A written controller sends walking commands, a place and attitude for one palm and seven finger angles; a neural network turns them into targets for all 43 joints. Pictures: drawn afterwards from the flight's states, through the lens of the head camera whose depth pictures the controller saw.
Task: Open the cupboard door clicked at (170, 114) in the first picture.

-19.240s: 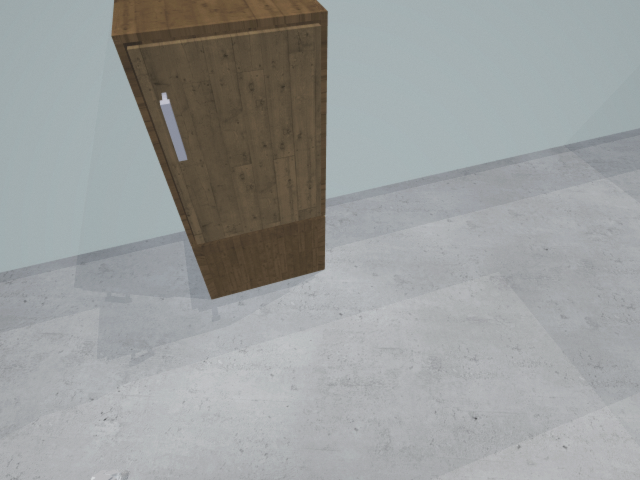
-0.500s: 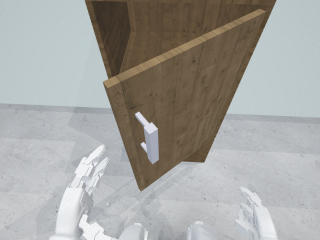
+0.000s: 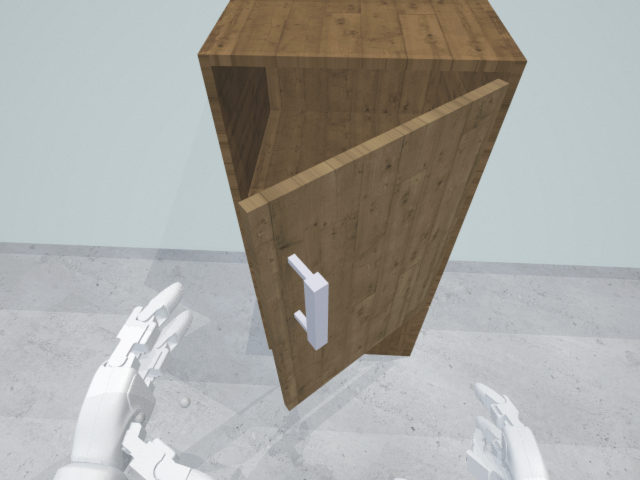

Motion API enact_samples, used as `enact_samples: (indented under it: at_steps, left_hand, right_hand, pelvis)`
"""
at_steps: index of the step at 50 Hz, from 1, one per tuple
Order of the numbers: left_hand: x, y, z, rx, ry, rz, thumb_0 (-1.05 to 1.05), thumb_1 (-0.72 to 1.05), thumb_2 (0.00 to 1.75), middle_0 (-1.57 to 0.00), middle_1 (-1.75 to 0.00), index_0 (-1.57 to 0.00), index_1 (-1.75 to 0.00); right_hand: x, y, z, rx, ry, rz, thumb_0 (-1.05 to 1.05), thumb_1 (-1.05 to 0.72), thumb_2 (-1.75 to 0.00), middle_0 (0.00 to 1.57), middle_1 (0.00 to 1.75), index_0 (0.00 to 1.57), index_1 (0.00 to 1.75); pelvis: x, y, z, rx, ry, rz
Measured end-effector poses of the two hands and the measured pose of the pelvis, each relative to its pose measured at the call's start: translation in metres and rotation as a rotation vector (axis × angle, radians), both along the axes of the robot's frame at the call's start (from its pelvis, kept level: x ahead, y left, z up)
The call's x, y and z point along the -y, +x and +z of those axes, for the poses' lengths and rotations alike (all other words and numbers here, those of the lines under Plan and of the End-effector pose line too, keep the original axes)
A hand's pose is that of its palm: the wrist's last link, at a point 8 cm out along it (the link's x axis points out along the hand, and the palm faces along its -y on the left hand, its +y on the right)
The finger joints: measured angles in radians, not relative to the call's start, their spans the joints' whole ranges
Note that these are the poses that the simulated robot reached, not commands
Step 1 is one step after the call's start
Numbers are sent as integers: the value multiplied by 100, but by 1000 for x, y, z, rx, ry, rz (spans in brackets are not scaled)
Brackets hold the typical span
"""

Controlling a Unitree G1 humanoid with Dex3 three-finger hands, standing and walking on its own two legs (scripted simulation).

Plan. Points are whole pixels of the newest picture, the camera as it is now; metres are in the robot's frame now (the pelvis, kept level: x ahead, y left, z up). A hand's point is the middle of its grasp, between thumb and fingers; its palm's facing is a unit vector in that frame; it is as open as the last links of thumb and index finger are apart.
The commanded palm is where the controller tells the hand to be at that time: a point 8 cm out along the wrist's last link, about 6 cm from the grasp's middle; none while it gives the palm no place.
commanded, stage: draw the hand back to the body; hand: left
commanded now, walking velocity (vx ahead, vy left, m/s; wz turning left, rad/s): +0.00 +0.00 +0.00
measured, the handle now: (307, 304) +0.33 +0.04 +0.05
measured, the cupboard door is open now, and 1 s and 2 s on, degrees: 40 40 40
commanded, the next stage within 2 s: step back with the hand held close in 1.14 s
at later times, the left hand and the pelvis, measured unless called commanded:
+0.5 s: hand (68, 348) +0.20 +0.23 +0.17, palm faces +0.33 -0.86 -0.39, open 12.2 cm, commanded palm +0.15 +0.28 +0.20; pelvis +0.02 +0.01 +0.05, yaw +0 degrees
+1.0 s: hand (17, 310) +0.20 +0.25 +0.22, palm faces +0.44 -0.80 -0.40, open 7.6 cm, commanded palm +0.16 +0.29 +0.23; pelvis +0.02 -0.01 +0.06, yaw -1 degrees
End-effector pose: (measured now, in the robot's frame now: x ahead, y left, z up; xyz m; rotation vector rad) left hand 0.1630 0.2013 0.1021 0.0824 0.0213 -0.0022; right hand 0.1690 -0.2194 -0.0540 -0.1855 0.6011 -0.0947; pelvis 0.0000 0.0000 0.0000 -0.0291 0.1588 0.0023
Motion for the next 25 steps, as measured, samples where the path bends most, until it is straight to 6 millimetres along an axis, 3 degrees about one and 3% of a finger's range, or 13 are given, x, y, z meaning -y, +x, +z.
enact_samples:
  at_steps: [4,9,25]
  left_hand:
    - [-11,0,12,16,7,11,-1,-46,31,-15,-30,-15,-30]
    - [-28,-3,30,-41,191,129,-1,-36,35,-16,-30,-16,-30]
    - [-70,-1,87,28,331,349,0,15,57,-18,-30,-18,-30]
  right_hand:
    - [0,5,7,20,-6,-1,2,-90,-90,20,30,21,30]
    - [-4,10,17,16,-15,-15,2,-91,-90,20,29,20,30]
    - [-24,26,37,5,-4,56,2,-90,-90,20,30,21,30]
  pelvis:
    - [-2,3,5,19,-4,2]
    - [-4,9,18,57,3,1]
    - [-7,19,51,181,15,2]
